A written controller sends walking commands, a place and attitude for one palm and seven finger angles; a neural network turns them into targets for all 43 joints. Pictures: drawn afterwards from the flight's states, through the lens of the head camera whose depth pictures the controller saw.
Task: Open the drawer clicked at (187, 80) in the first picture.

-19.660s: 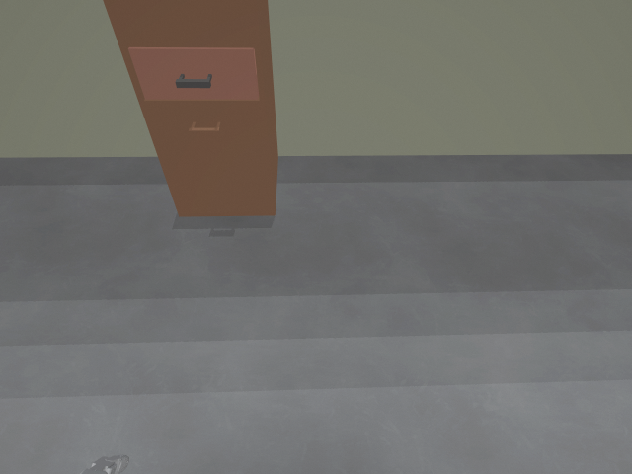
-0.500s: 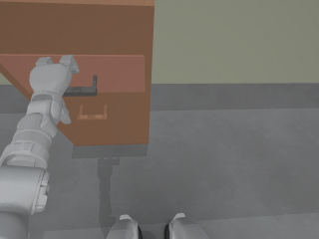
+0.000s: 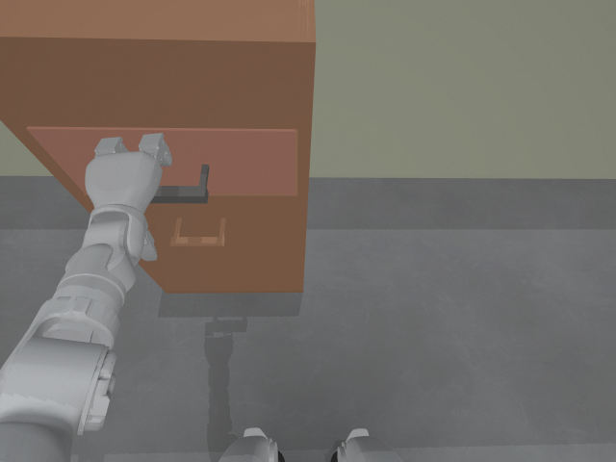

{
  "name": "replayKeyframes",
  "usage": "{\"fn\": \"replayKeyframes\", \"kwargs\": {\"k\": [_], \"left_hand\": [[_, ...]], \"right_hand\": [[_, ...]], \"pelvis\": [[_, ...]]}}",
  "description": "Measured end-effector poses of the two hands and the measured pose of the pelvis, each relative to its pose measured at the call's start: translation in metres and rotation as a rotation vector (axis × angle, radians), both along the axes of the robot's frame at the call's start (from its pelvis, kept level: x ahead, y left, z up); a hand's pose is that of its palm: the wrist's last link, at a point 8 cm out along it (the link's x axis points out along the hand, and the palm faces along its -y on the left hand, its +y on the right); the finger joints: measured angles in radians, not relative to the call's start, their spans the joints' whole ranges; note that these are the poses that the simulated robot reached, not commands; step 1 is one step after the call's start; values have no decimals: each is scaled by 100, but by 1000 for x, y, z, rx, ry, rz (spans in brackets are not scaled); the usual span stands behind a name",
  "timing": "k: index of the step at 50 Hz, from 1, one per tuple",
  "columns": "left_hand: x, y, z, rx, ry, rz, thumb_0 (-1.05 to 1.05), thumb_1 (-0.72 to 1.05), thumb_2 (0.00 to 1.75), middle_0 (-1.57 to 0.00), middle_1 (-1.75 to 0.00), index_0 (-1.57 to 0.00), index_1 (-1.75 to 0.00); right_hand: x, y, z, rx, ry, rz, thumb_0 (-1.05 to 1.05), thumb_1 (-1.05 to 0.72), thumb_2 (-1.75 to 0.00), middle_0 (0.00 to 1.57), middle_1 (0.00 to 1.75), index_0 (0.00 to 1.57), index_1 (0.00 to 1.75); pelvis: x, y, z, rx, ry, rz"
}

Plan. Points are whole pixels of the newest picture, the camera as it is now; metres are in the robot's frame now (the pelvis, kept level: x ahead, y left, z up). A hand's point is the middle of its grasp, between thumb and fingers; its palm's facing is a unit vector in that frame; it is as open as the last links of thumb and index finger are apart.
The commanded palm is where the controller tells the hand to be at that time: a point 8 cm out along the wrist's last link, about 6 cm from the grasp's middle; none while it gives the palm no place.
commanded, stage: re-aim the fingers above the handle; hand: left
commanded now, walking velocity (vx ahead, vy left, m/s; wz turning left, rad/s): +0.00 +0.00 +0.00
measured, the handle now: (175, 183) +0.54 +0.20 -0.06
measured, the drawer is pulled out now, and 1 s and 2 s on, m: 0.00 0.00 0.00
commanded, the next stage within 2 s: lower the fingers behind the handle in 1.80 s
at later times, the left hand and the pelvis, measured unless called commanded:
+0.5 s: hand (138, 218) +0.44 +0.23 -0.01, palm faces -0.17 -0.01 -0.99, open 13.8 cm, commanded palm +0.45 +0.20 +0.05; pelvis -0.01 -0.01 +0.01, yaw +0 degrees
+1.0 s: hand (160, 216) +0.45 +0.20 -0.02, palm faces -0.24 -0.07 -0.97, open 13.8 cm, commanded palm +0.47 +0.20 +0.05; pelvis -0.01 -0.01 +0.00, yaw +0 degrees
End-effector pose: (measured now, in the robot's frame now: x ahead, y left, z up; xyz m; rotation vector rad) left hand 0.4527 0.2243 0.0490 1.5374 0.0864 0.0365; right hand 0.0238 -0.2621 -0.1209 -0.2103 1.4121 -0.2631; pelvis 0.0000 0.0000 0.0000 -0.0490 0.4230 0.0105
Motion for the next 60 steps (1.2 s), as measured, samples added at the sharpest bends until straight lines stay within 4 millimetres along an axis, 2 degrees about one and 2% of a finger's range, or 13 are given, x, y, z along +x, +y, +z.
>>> {"fn": "replayKeyframes", "kwargs": {"k": [3,7,13,18,24,29,34,39,44,49,54,58,60], "left_hand": [[-1,-3,0,7,57,21,0,-48,30,-32,-120,-32,-120],[-2,-22,3,-30,103,-39,0,-48,30,-32,-120,-32,-120],[3,-43,12,-69,41,-127,0,-49,30,-32,-120,-32,-120],[2,-24,12,-1,-9,-42,0,-48,30,-32,-120,-32,-120],[-17,1,-3,42,119,54,0,-48,30,-32,-120,-32,-120],[-21,-19,0,-35,133,-78,0,-48,30,-32,-120,-32,-120],[-4,-41,17,-70,-9,-168,0,-49,30,-33,-120,-33,-120],[13,-23,16,11,-53,-14,0,-48,30,-32,-120,-32,-120],[4,2,-3,61,123,99,0,-48,30,-32,-120,-32,-120],[-10,-14,-11,-36,221,-49,0,-48,30,-32,-120,-32,-120],[0,-43,5,-83,55,-229,0,-48,30,-33,-120,-33,-120],[18,-38,18,-64,-111,-163,0,-49,30,-33,-121,-32,-120],[19,-41,18,-42,-144,-139,0,-48,30,-37,-124,-33,-122]], "right_hand": [[-3,1,3,7,-1,-13,0,-90,-89,20,30,20,30],[-11,-1,10,-6,-4,-29,0,-90,-89,20,30,20,30],[-28,-10,13,-36,2,-46,0,-90,-89,20,30,20,30],[-40,-16,6,-32,24,-56,0,-90,-89,20,30,20,30],[-45,-15,5,-13,40,-55,0,-91,-89,20,30,20,30],[-41,-18,11,-48,19,-32,1,-90,-89,20,30,20,30],[-35,-24,10,-80,-20,-22,0,-90,-89,20,30,20,30],[-35,-22,3,-63,-30,-32,0,-90,-89,20,30,20,30],[-43,-12,2,-22,3,-54,0,-91,-89,20,30,20,30],[-49,-4,10,-31,32,-47,0,-90,-89,20,30,20,30],[-47,-7,10,-69,27,-35,0,-90,-89,20,30,21,30],[-45,-11,0,-67,22,-33,0,-90,-89,20,30,20,30],[-43,-9,-5,-46,25,-31,0,-90,-89,20,30,20,30]], "pelvis": [[-1,-2,4,1,-13,2],[-1,-4,8,4,-32,4],[-4,-8,6,10,-31,-9],[-10,-10,1,17,-16,-28],[-14,-12,5,18,-28,-16],[-15,-14,6,14,-33,10],[-17,-14,-2,9,-18,10],[-22,-12,-8,10,6,-11],[-21,-9,-2,13,2,-24],[-14,-8,5,9,-16,-2],[-11,-6,-2,2,-2,10],[-14,-4,-11,1,24,-1],[-16,-3,-12,2,27,-10]]}}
